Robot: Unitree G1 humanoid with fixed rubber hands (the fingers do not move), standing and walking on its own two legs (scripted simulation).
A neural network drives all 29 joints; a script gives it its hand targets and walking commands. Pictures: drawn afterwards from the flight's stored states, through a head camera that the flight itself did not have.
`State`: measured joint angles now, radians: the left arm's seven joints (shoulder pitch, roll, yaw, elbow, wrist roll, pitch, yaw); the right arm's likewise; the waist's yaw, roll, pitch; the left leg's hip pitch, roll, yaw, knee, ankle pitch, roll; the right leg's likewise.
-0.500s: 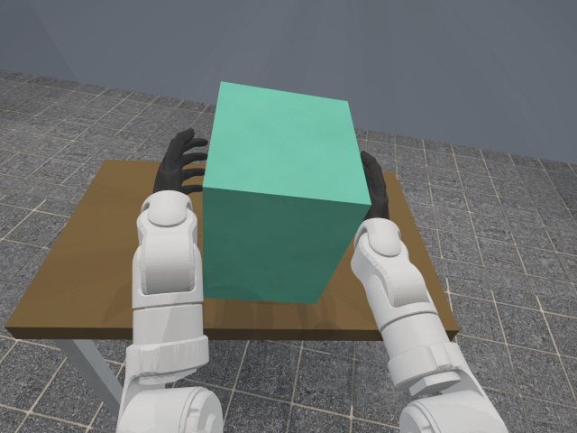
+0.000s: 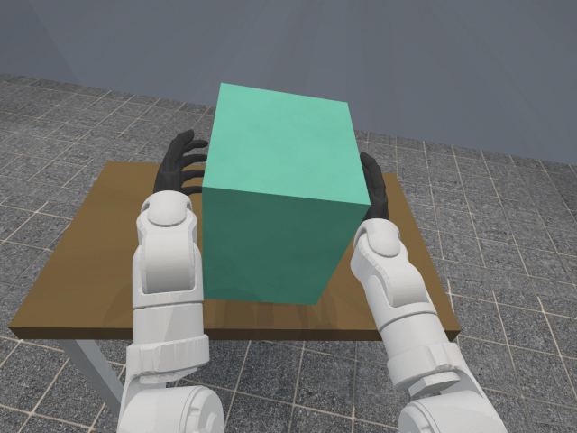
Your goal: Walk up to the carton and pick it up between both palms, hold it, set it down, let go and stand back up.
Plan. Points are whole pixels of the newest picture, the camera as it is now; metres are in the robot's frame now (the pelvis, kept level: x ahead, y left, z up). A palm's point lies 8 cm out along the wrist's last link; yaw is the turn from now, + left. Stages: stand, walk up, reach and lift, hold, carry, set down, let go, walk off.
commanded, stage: hold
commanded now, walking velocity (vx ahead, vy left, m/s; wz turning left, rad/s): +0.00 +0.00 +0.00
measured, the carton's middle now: (272, 203) +0.39 +0.01 +0.15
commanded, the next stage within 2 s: set down in 1.34 s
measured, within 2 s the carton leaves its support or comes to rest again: neither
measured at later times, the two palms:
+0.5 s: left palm (176, 194) +0.36 +0.13 +0.19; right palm (373, 213) +0.36 -0.12 +0.16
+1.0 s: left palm (175, 195) +0.37 +0.13 +0.19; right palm (371, 213) +0.36 -0.12 +0.16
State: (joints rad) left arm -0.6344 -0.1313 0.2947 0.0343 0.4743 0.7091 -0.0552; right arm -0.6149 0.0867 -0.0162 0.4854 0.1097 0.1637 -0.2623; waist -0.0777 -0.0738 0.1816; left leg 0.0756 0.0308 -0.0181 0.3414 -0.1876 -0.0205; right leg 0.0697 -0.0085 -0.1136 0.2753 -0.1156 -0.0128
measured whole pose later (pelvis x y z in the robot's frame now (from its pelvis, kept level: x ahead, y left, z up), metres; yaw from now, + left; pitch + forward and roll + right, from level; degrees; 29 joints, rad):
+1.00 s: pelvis +0.00 +0.00 +0.00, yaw +0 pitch -12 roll -1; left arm -0.64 -0.13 0.29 0.04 0.47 0.70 -0.05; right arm -0.63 0.09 -0.03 0.50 0.09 0.14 -0.25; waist -0.08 -0.08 0.18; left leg 0.06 0.03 -0.02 0.34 -0.18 -0.02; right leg 0.05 -0.01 -0.12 0.27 -0.11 -0.02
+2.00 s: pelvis +0.03 +0.00 +0.00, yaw +1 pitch -9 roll -1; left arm -0.51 -0.16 0.26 0.20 0.39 0.37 -0.01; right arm -0.51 0.09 -0.08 0.60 0.01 -0.19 -0.21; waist -0.05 -0.05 0.17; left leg 0.03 0.04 -0.03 0.35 -0.22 -0.02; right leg 0.04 0.00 -0.12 0.25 -0.14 -0.01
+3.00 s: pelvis +0.04 +0.00 +0.00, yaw -1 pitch +0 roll -1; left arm -0.67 -0.13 0.37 0.67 0.37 0.12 0.05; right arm -0.68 0.11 -0.36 0.89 -0.21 -0.28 -0.15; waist 0.00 -0.02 0.05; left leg -0.13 0.04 0.00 0.34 -0.21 -0.02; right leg -0.13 0.00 -0.09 0.25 -0.12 -0.01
